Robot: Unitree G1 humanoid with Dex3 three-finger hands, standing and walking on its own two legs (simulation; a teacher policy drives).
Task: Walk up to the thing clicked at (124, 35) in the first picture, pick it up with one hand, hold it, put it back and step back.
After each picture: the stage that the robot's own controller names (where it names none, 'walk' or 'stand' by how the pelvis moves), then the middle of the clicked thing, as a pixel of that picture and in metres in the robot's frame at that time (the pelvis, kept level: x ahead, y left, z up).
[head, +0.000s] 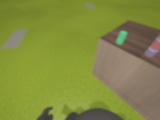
stand; (121, 37) +0.81 -0.26 +0.05
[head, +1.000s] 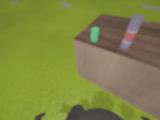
walk; (94, 34) +0.73 +0.05 +0.08
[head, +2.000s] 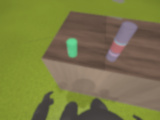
stand; (72, 48) +0.46 +0.17 +0.10
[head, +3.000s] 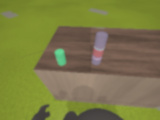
stand; (60, 57) +0.44 +0.26 +0.06
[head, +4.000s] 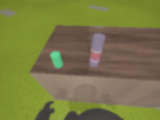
stand; (57, 59) +0.41 +0.27 +0.06
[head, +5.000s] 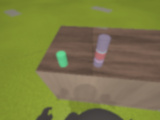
stand; (62, 59) +0.43 +0.25 +0.05
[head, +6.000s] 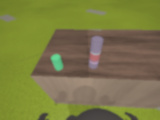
stand; (57, 62) +0.41 +0.28 +0.05
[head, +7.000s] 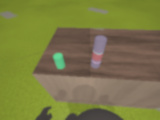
stand; (59, 61) +0.41 +0.26 +0.05
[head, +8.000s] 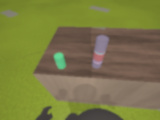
rise first; (60, 61) +0.41 +0.25 +0.05
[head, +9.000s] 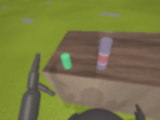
rise first; (66, 61) +0.42 +0.25 +0.05
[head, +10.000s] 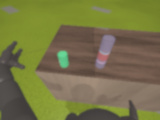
go down; (63, 59) +0.43 +0.22 +0.06
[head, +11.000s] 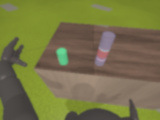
go down; (62, 56) +0.44 +0.23 +0.07
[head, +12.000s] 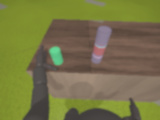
close in; (56, 56) +0.42 +0.24 +0.09
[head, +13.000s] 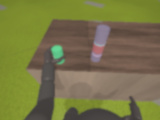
lift; (58, 55) +0.43 +0.23 +0.09
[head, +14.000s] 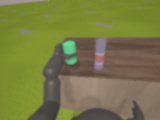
lift; (70, 52) +0.34 +0.15 +0.26
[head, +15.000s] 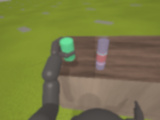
hold; (68, 49) +0.33 +0.16 +0.27
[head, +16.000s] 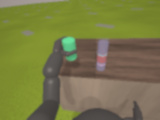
hold; (70, 49) +0.33 +0.15 +0.28
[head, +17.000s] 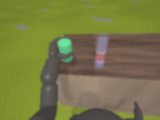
hold; (65, 50) +0.33 +0.17 +0.26
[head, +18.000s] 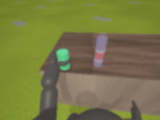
crouch; (63, 59) +0.34 +0.20 +0.18
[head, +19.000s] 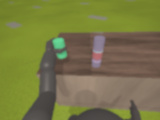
crouch; (60, 48) +0.41 +0.22 +0.21
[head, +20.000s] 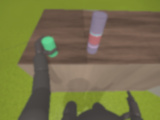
lower; (50, 47) +0.47 +0.25 +0.11
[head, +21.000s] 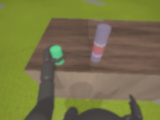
lower; (57, 55) +0.42 +0.23 +0.10
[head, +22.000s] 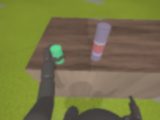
lower; (57, 54) +0.43 +0.23 +0.10
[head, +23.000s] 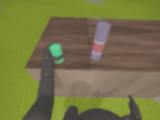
lower; (57, 53) +0.43 +0.23 +0.10
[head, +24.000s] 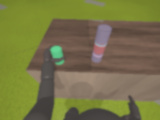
open; (57, 55) +0.42 +0.23 +0.10
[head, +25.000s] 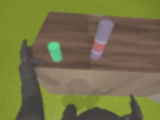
rise; (55, 52) +0.43 +0.23 +0.10
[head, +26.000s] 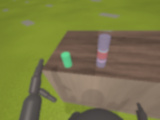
sink last; (66, 59) +0.43 +0.25 +0.07
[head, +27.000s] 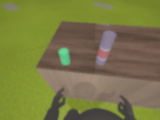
stand; (64, 57) +0.43 +0.23 +0.06
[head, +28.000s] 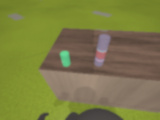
stand; (65, 58) +0.45 +0.23 +0.05
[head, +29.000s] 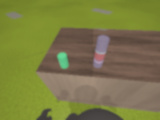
stand; (63, 60) +0.42 +0.24 +0.05
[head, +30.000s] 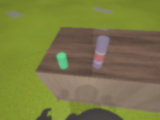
stand; (62, 61) +0.42 +0.24 +0.05
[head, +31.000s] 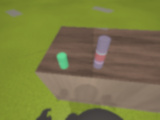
stand; (63, 61) +0.41 +0.24 +0.05
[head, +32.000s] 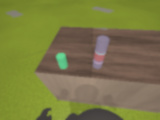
stand; (62, 61) +0.41 +0.24 +0.05
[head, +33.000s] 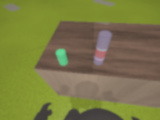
walk; (62, 57) +0.42 +0.24 +0.05
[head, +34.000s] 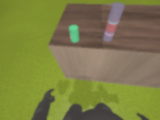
walk; (74, 34) +0.61 +0.18 +0.08
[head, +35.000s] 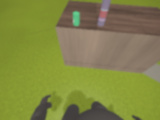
walk; (76, 18) +0.91 +0.22 +0.07
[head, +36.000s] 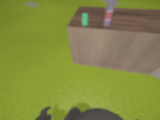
stand; (84, 19) +1.05 +0.17 +0.07
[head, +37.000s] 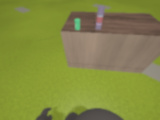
stand; (77, 24) +1.04 +0.22 +0.05
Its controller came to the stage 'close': yes
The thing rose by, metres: 0.23
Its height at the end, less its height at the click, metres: +0.00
